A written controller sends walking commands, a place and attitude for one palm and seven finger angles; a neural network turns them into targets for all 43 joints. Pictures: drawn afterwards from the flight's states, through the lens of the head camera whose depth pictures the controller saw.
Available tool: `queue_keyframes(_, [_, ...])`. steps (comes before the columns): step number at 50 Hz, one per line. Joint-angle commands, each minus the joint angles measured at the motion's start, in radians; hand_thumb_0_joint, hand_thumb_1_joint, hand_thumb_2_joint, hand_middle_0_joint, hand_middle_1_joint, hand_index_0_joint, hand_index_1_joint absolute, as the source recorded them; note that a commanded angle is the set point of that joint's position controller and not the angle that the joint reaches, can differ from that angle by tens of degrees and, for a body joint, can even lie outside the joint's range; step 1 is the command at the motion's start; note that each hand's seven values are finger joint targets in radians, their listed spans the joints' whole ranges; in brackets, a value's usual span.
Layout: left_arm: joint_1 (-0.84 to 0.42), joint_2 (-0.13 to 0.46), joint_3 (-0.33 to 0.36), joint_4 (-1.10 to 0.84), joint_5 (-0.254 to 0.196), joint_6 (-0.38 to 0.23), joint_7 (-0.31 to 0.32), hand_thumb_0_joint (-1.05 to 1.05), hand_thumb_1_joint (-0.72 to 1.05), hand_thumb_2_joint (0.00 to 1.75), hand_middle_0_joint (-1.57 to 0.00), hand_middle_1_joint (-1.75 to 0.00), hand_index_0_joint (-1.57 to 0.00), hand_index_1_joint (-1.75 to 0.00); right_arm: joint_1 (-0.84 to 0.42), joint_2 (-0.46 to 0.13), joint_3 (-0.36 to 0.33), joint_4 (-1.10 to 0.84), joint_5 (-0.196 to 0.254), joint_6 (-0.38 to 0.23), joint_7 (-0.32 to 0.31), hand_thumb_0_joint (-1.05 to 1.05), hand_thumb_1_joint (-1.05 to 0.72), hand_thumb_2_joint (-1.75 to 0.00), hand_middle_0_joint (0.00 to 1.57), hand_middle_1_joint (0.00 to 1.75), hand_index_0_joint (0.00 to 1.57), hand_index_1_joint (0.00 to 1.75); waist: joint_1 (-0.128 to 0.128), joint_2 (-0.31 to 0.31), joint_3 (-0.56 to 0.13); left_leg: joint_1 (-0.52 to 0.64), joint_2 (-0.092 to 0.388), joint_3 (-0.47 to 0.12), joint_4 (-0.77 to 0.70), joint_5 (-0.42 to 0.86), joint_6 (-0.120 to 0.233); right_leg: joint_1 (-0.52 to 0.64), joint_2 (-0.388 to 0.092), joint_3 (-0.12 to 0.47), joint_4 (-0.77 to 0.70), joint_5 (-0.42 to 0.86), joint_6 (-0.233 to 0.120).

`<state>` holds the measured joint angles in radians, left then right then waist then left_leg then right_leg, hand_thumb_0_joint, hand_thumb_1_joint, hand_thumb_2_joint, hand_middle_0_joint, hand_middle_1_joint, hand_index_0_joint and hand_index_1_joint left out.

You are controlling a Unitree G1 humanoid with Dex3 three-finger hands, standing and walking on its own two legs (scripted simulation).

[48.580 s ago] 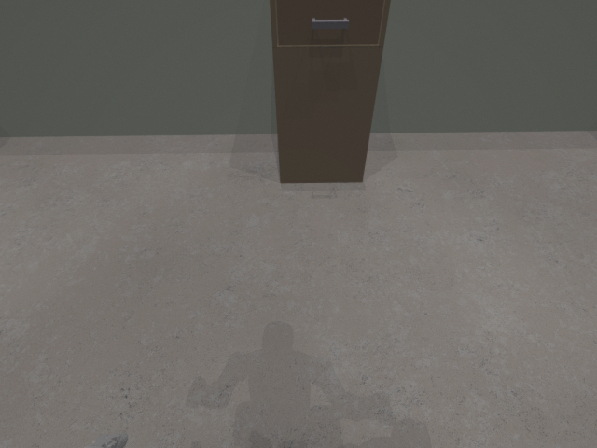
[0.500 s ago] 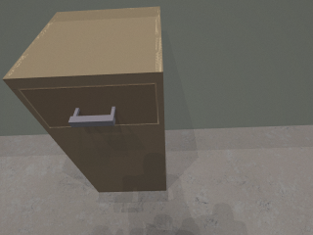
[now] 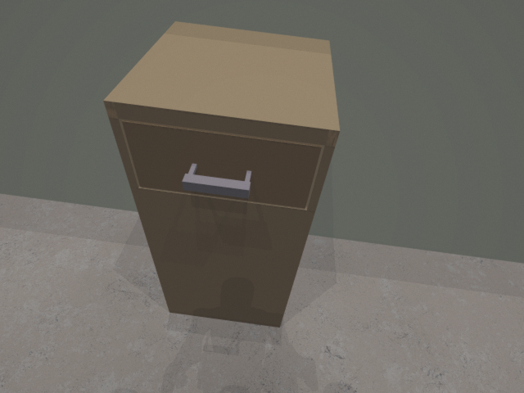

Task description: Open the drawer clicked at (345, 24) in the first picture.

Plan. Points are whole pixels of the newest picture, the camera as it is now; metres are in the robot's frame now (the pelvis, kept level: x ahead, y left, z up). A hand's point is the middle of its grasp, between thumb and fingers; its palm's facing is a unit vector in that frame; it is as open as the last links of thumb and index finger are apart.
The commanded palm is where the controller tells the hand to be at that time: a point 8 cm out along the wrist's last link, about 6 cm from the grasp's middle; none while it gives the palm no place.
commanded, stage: come to a stop and stand still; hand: left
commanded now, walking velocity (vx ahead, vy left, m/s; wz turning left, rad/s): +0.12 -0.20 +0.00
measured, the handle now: (218, 178) +0.51 +0.14 +0.02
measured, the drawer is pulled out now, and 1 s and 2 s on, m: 0.00 0.00 0.00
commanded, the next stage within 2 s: look again from close up in 0.78 s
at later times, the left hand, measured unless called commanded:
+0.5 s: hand out of the picture +0.05 +0.12 -0.17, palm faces +0.00 -0.97 -0.23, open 7.2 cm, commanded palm none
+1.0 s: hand out of the picture -0.02 +0.10 -0.18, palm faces +0.01 -0.99 -0.15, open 7.4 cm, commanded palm none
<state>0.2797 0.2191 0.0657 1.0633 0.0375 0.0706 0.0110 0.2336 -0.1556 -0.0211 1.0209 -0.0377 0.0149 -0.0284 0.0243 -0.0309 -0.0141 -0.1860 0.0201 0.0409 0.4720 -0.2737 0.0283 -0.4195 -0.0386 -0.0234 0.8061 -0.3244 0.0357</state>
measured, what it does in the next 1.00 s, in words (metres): steps on the spot: right foot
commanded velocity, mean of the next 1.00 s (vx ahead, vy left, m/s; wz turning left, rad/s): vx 0.00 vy -0.02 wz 0.00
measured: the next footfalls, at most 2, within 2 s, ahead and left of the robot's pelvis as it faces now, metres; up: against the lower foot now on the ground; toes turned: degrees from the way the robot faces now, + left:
right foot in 0.34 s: +0.04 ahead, -0.12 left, +0.00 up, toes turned -3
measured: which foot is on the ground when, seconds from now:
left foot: down 0.00-1.00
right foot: up 0.00-0.32, down 0.34-1.00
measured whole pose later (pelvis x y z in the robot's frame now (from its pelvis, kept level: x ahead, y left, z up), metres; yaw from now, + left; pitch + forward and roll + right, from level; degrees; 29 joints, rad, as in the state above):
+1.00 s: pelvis +0.02 -0.04 -0.01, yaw -2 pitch +1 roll -2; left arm 0.36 0.08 -0.01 1.13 0.03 -0.04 0.04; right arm 0.24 -0.18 -0.02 1.07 -0.01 0.00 -0.03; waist 0.01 0.04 0.03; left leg -0.23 0.07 0.04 0.59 -0.33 -0.01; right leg -0.17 0.04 -0.08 0.44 -0.28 -0.03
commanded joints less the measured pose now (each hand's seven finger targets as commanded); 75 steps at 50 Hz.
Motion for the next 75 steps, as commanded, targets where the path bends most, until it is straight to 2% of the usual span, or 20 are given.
queue_keyframes(1, [0.022,0.027,-0.006,-0.028,-0.002,-0.043,-0.013,0.00,0.90,0.90,-0.20,-0.30,-0.20,-0.30,0.048,-0.154,-0.026,-0.024,0.012,-0.033,-0.019,0.00,-0.90,-0.90,0.20,0.30,0.20,0.30,-0.022,0.122,0.128,-0.001,0.223,-0.211,-0.343,-0.141,0.057,-0.146,0.004,0.037,0.168,0.054,0.013])
queue_keyframes(9, [-0.024,-0.007,-0.022,-0.044,-0.009,-0.036,-0.011,0.00,0.90,0.90,-0.20,-0.30,-0.20,-0.30,0.200,-0.143,-0.030,0.054,0.004,-0.037,-0.041,0.00,-0.90,-0.90,0.20,0.30,0.20,0.30,-0.077,0.166,0.062,0.157,0.294,-0.199,-0.222,0.389,0.130,-0.080,-0.028,0.017,-0.020,-0.074,0.018])
queue_keyframes(14, [0.046,-0.038,-0.027,0.000,-0.022,-0.050,-0.001,0.00,0.90,0.90,-0.20,-0.30,-0.20,-0.30,0.157,-0.134,-0.029,0.080,0.010,-0.031,-0.032,0.00,-0.90,-0.90,0.20,0.30,0.20,0.30,-0.029,0.187,0.023,0.012,0.222,-0.149,-0.150,0.327,0.086,0.185,0.006,-0.035,-0.294,0.030,0.000])
queue_keyframes(16, [0.094,-0.001,-0.025,0.025,-0.021,-0.062,0.010,0.00,0.90,0.90,-0.20,-0.30,-0.20,-0.30,0.168,-0.093,-0.024,0.092,0.022,-0.031,-0.024,0.00,-0.90,-0.90,0.20,0.30,0.20,0.30,-0.010,0.075,-0.006,-0.095,0.152,-0.104,-0.075,0.169,0.019,0.358,-0.034,0.016,-0.456,0.189,-0.009])
queue_keyframes(18, [0.087,0.060,-0.025,0.044,-0.025,-0.077,0.020,0.00,0.90,0.90,-0.20,-0.30,-0.20,-0.30,0.168,-0.002,0.002,0.088,0.027,-0.026,-0.014,0.00,-0.90,-0.90,0.20,0.30,0.20,0.30,-0.019,-0.131,0.031,-0.173,0.045,0.020,-0.003,-0.085,-0.045,0.349,-0.216,0.156,-0.515,0.210,-0.077])
queue_keyframes(19, [0.072,0.063,-0.029,0.041,-0.025,-0.076,0.021,0.00,0.90,0.90,-0.20,-0.30,-0.20,-0.30,0.166,0.006,0.002,0.093,0.021,-0.020,-0.011,0.00,-0.90,-0.90,0.20,0.30,0.20,0.30,-0.023,-0.117,0.056,-0.130,0.046,0.026,0.021,-0.090,-0.045,0.273,-0.237,0.159,-0.540,0.174,-0.104])
queue_keyframes(20, [0.062,0.056,-0.027,0.041,-0.026,-0.084,0.023,0.00,0.90,0.90,-0.20,-0.30,-0.20,-0.30,0.161,0.002,0.003,0.104,0.014,-0.008,-0.013,0.00,-0.90,-0.90,0.20,0.30,0.20,0.30,-0.019,-0.225,0.070,-0.117,0.055,0.022,0.058,-0.085,-0.047,0.241,-0.197,0.167,-0.563,0.195,-0.109])
queue_keyframes(29, [0.035,0.003,-0.042,0.047,-0.036,-0.078,0.026,0.00,0.90,0.90,-0.20,-0.30,-0.20,-0.30,0.184,-0.010,0.007,0.155,0.020,-0.009,-0.020,0.00,-0.90,-0.90,0.20,0.30,0.20,0.30,-0.031,0.057,0.135,-0.010,0.105,0.000,-0.074,0.167,-0.047,0.209,-0.085,0.053,-0.504,0.258,-0.063])
queue_keyframes(43, [0.107,-0.010,-0.048,0.071,-0.027,-0.088,0.030,0.00,0.90,0.90,-0.20,-0.30,-0.20,-0.30,0.116,-0.036,0.007,0.121,0.026,-0.016,-0.027,0.00,-0.90,-0.90,0.20,0.30,0.20,0.30,-0.026,0.022,0.069,0.060,0.110,0.002,-0.095,0.222,-0.039,0.264,-0.082,0.042,-0.483,0.412,-0.048])
queue_keyframes(44, [0.200,0.041,-0.040,0.097,-0.016,-0.118,0.074,0.00,0.90,0.90,-0.20,-0.30,-0.20,-0.30,-0.017,-0.080,-0.002,0.040,0.036,-0.034,-0.008,0.00,-0.90,-0.90,0.20,0.30,0.20,0.30,0.028,-0.053,0.147,-0.126,0.075,0.058,0.186,0.031,-0.066,0.244,-0.167,0.164,-0.469,0.940,0.039])
queue_keyframes(45, [0.182,0.066,-0.037,0.053,-0.011,-0.132,0.067,0.00,0.90,0.90,-0.20,-0.30,-0.20,-0.30,0.047,-0.021,0.002,0.000,0.033,-0.021,-0.003,0.00,-0.90,-0.90,0.20,0.30,0.20,0.30,-0.032,-0.034,0.058,-0.139,0.051,-0.020,0.225,-0.118,-0.029,0.308,-0.207,0.163,-0.441,0.934,-0.016])
queue_keyframes(48, [0.106,0.049,-0.046,0.013,-0.011,-0.136,0.048,0.00,0.90,0.90,-0.20,-0.30,-0.20,-0.30,0.089,-0.022,0.008,0.000,0.032,-0.027,0.008,0.00,-0.90,-0.90,0.20,0.30,0.20,0.30,-0.051,-0.035,-0.038,-0.069,0.036,0.006,0.131,-0.070,-0.023,0.315,-0.166,0.103,-0.414,0.655,-0.144])
queue_keyframes(53, [0.116,-0.013,-0.059,0.002,-0.028,-0.112,0.042,0.00,0.90,0.90,-0.20,-0.30,-0.20,-0.30,0.136,-0.097,0.011,0.021,0.019,-0.052,-0.006,0.00,-0.90,-0.90,0.20,0.30,0.20,0.30,-0.036,0.117,-0.015,0.027,0.125,-0.072,0.008,0.417,0.021,0.243,-0.039,0.027,-0.318,0.284,-0.086])
queue_keyframes(54, [0.106,-0.009,-0.060,0.005,-0.028,-0.103,0.040,0.00,0.90,0.90,-0.20,-0.30,-0.20,-0.30,0.121,-0.094,0.014,0.021,0.020,-0.051,-0.009,0.00,-0.90,-0.90,0.20,0.30,0.20,0.30,-0.029,0.164,0.022,0.010,0.123,-0.080,-0.016,0.431,0.028,0.243,-0.037,0.011,-0.318,0.228,-0.081])
queue_keyframes(58, [0.097,-0.002,-0.065,0.006,-0.026,-0.084,0.032,0.00,0.90,0.90,-0.20,-0.30,-0.20,-0.30,0.102,-0.105,0.024,0.011,0.021,-0.045,-0.008,0.00,-0.90,-0.90,0.20,0.30,0.20,0.30,-0.015,0.082,0.154,-0.085,0.111,-0.102,-0.090,0.237,0.036,0.210,-0.031,0.012,-0.346,0.107,-0.069])
queue_keyframes(65, [0.071,0.020,-0.065,-0.010,-0.027,-0.074,0.026,0.00,0.90,0.90,-0.20,-0.30,-0.20,-0.30,0.112,-0.123,0.029,0.019,0.020,-0.048,-0.004,0.00,-0.90,-0.90,0.20,0.30,0.20,0.30,-0.010,0.044,0.146,-0.079,0.104,-0.116,-0.157,0.138,0.041,0.220,-0.042,0.011,-0.350,0.089,-0.057])
queue_keyframes(72, [0.056,0.026,-0.060,-0.012,-0.031,-0.075,0.028,0.00,0.90,0.90,-0.20,-0.30,-0.20,-0.30,0.141,-0.119,0.031,0.046,0.022,-0.056,-0.009,0.00,-0.90,-0.90,0.20,0.30,0.20,0.30,-0.012,0.048,0.063,0.011,0.103,-0.097,-0.129,0.331,0.043,0.252,-0.051,0.010,-0.337,0.149,-0.053])
queue_keyframes(73, [0.100,0.052,-0.064,0.019,-0.019,-0.094,0.067,0.00,0.90,0.90,-0.20,-0.30,-0.20,-0.30,0.064,-0.162,0.015,-0.019,0.040,-0.054,-0.001,0.00,-0.90,-0.90,0.20,0.30,0.20,0.30,0.001,-0.079,0.096,-0.065,0.127,-0.091,0.060,0.567,0.005,0.212,-0.088,0.051,-0.369,0.409,-0.040])
queue_keyframes(74, [-0.681,0.472,0.032,-1.456,0.219,-0.241,0.093,0.00,0.88,0.89,-0.20,-0.32,-0.20,-0.32,0.090,-0.307,-0.009,-0.320,0.065,-0.201,-0.026,0.00,-0.90,-0.90,0.20,0.30,0.20,0.30,-0.084,0.209,-0.422,0.227,0.030,-0.119,-0.030,0.685,-0.011,0.224,0.046,0.042,-0.234,0.442,-0.082])
queue_keyframes(75, [-0.194,0.332,-0.004,-1.159,0.233,-0.143,0.153,0.00,0.85,0.88,-0.20,-0.33,-0.20,-0.33,0.000,-0.201,0.012,-0.282,0.047,-0.315,-0.060,0.00,-0.90,-0.90,0.20,0.30,0.20,0.30,-0.007,0.347,-0.335,0.321,0.091,-0.118,-0.100,0.860,-0.060,0.074,0.041,-0.053,-0.127,0.084,-0.083])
